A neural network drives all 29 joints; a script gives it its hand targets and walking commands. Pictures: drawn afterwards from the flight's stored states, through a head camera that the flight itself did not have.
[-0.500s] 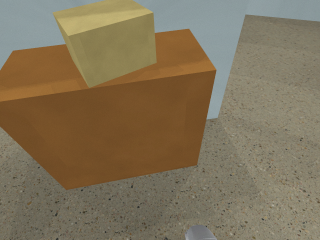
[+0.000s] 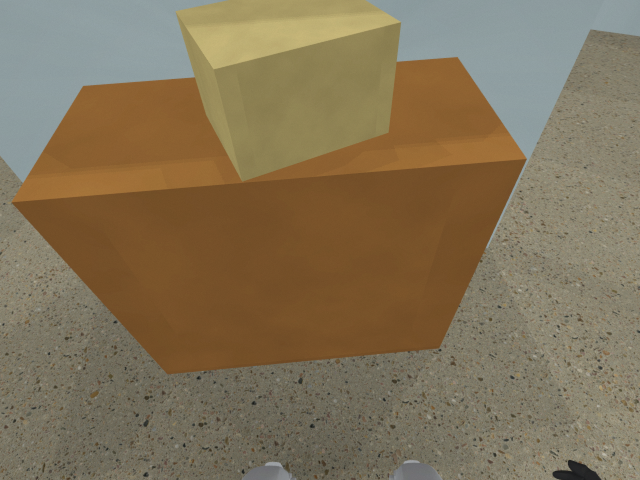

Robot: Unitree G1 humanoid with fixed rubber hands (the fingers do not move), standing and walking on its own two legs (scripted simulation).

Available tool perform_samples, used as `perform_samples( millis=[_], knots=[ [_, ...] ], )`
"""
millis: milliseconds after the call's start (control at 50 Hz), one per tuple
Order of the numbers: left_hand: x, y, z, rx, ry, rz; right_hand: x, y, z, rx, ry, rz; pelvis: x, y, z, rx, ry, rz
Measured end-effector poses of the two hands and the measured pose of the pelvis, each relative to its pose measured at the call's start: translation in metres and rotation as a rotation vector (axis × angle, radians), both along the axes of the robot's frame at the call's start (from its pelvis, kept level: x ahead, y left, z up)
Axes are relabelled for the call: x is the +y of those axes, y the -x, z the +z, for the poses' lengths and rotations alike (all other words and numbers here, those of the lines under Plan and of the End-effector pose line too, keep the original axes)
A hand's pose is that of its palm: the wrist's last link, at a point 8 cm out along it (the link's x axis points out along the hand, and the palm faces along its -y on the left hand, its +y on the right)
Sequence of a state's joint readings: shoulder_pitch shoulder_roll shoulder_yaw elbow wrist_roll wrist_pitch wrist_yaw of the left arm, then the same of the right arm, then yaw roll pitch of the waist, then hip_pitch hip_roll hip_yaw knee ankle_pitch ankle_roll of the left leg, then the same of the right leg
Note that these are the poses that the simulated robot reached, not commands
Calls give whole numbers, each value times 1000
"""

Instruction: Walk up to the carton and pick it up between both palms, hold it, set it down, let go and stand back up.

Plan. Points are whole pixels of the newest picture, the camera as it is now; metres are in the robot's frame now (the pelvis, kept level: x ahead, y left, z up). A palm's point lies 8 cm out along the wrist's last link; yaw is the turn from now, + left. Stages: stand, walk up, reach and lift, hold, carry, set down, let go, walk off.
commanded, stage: walk up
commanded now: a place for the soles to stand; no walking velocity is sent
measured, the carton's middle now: (288, 75) +0.74 +0.06 +0.14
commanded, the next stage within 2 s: none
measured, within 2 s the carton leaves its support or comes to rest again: neither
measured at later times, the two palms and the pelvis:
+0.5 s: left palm out of the picture +0.11 +0.34 -0.07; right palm out of the picture +0.12 -0.32 -0.08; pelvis +0.02 +0.01 +0.01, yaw -2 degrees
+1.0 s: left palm (70, 468) +0.17 +0.32 -0.06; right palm out of the picture +0.08 -0.33 -0.08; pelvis +0.06 +0.00 +0.02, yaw -1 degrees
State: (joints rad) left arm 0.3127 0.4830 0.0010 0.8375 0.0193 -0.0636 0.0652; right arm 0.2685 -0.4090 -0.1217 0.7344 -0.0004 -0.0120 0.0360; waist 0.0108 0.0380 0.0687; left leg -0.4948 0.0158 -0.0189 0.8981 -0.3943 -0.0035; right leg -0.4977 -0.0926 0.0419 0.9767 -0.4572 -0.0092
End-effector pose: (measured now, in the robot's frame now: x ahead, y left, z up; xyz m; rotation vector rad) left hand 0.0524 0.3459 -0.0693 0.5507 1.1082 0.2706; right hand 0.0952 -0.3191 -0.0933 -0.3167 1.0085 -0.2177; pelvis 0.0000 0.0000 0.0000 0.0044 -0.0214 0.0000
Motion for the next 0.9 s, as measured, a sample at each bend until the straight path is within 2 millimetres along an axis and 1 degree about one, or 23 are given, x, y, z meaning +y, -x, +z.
perform_samples(
  millis=[80,140,200,320,420,520,620,740,840,900],
  knots=[
    [3,-16,-1,17,27,-25,3,-2,12,-18,24,-31,8,-8,6,-7,0,-14],
    [2,-26,-1,30,36,-46,2,-4,12,-20,24,-45,8,-13,6,2,-3,-19],
    [-1,-31,1,36,33,-53,1,-8,7,-8,15,-47,6,-17,6,12,-6,-25],
    [0,-40,2,24,41,-58,3,-20,10,-11,21,-40,8,-23,8,19,-2,-26],
    [-2,-53,3,-2,42,-68,3,-23,9,-19,20,-37,7,-23,8,19,-2,-27],
    [-3,-54,4,-13,44,-75,2,-29,10,-37,16,-37,6,-20,8,12,-4,-27],
    [-3,-57,5,-32,45,-75,2,-24,9,-29,16,-42,6,-17,8,1,-2,-28],
    [-7,-55,7,-39,48,-74,-1,-21,7,-16,11,-46,3,-16,8,-8,-5,-29],
    [-3,-60,15,-40,66,-70,3,-16,11,0,7,-37,6,-24,16,7,-10,-24],
    [-2,-71,13,-41,68,-79,5,-8,9,9,11,-45,8,-32,13,2,-7,-23]
  ],
)
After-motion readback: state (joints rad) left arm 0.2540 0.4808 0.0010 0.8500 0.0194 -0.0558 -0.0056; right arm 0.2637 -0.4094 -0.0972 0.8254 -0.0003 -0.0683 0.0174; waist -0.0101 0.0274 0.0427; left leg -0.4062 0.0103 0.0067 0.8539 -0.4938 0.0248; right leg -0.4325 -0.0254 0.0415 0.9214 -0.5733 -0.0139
